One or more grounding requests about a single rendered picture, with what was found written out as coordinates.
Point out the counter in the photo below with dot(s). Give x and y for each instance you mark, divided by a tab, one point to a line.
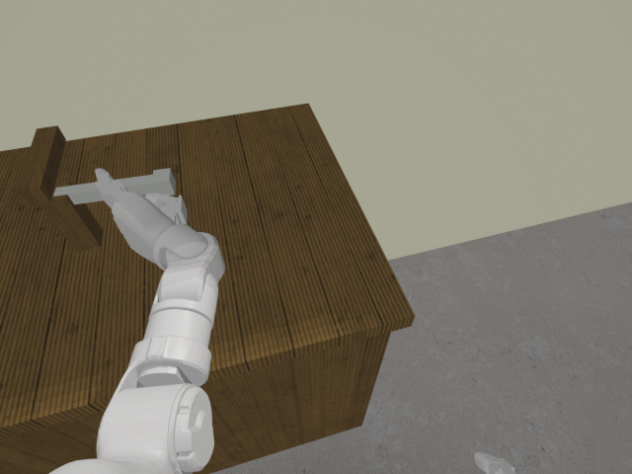
305	306

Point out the left robot upper arm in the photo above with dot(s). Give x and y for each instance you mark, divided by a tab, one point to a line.
152	430

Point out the tap lever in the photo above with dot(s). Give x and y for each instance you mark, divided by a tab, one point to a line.
161	182

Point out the robot left forearm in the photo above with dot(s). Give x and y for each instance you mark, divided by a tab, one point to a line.
174	349

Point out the robot left hand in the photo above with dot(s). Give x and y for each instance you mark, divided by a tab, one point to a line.
141	220

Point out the robot right hand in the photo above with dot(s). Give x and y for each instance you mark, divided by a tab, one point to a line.
492	465

